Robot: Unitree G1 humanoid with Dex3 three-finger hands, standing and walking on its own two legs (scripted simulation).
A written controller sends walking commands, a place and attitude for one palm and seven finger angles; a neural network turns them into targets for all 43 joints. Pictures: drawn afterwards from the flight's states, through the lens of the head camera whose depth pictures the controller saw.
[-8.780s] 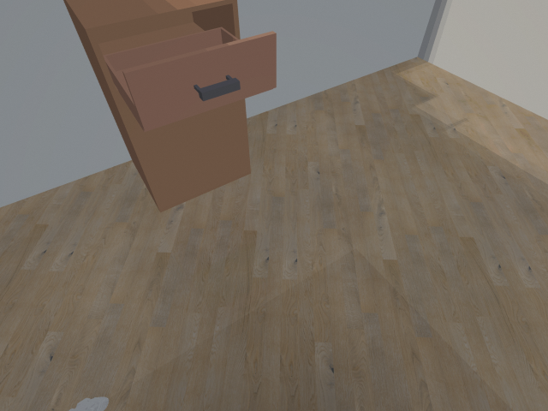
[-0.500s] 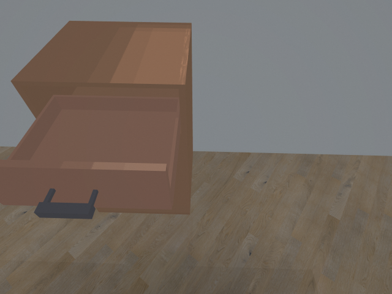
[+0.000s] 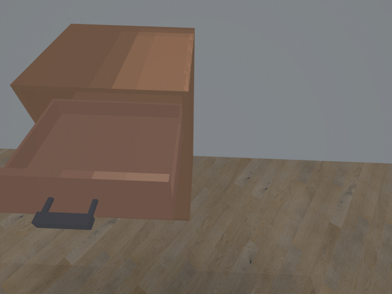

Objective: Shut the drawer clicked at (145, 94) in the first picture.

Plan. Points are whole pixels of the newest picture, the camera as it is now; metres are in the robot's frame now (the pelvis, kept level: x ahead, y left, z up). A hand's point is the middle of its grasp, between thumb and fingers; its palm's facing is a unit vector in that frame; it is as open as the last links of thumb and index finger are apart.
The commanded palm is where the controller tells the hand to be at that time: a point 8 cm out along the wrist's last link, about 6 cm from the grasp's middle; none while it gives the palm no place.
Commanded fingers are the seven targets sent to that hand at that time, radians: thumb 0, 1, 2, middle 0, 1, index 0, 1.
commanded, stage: look again from close up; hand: left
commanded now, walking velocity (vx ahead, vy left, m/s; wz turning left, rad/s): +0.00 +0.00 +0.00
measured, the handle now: (68, 211) +0.29 +0.32 -0.03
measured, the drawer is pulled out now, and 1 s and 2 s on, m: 0.30 0.30 0.30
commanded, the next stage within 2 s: shuffle to correct the standing spot in 0.56 s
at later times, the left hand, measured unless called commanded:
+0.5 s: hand out of the picture -0.01 +0.17 -0.18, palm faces +0.04 -0.98 -0.17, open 7.4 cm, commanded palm none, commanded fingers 0.00 0.90 0.90 -0.20 -0.30 -0.20 -0.30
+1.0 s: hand out of the picture -0.02 +0.21 -0.18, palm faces +0.12 -0.96 -0.24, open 7.3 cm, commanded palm none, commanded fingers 0.00 0.90 0.90 -0.20 -0.30 -0.20 -0.30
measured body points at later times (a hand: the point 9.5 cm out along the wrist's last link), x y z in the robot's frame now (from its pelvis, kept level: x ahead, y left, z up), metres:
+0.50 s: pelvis +0.01 +0.01 +0.00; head +0.02 +0.01 +0.45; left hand -0.02 +0.22 -0.16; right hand -0.01 -0.20 -0.16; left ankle -0.03 +0.14 -0.74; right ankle -0.05 -0.05 -0.74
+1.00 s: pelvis +0.00 +0.03 -0.01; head +0.02 +0.03 +0.44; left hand -0.03 +0.26 -0.16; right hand +0.03 -0.20 -0.17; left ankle -0.02 +0.15 -0.72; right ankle -0.05 -0.05 -0.74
